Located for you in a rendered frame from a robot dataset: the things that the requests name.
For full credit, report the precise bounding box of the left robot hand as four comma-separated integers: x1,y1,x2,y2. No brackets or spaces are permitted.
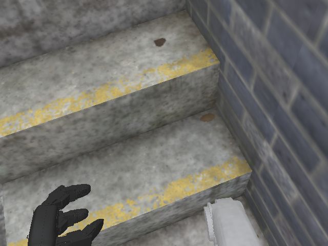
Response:
27,184,104,246

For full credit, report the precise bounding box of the robot right thigh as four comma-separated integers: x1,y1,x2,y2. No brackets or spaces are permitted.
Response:
203,197,262,246

